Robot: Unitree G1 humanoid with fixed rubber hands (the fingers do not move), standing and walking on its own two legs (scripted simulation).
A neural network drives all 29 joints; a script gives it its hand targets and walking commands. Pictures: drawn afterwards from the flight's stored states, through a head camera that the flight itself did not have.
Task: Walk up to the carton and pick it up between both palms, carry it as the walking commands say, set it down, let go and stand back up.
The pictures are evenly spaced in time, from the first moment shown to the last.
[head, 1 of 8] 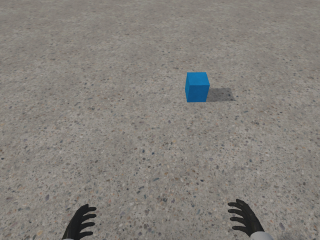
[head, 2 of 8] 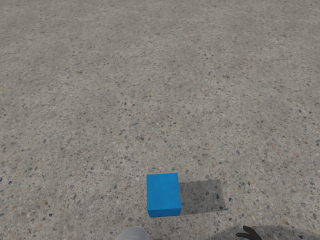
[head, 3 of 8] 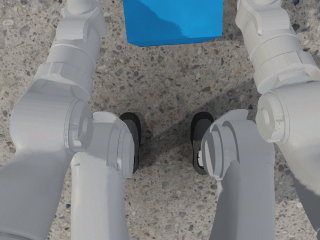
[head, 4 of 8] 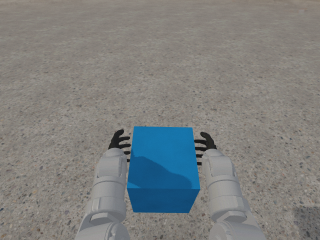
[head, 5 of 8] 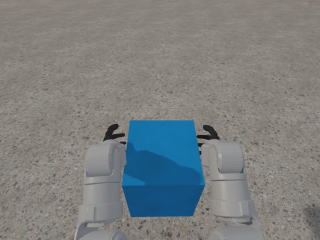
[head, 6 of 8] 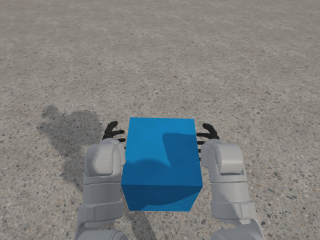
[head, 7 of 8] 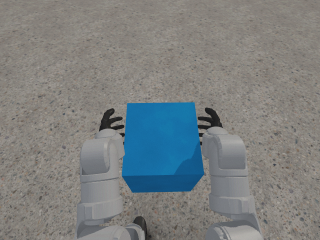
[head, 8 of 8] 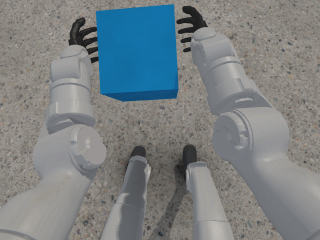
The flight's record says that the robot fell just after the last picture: yes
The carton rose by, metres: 0.69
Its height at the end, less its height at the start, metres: +0.55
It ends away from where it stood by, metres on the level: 4.78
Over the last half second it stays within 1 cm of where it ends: no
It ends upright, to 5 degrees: no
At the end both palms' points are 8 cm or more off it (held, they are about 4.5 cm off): no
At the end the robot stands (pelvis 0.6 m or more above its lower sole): yes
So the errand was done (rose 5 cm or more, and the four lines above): no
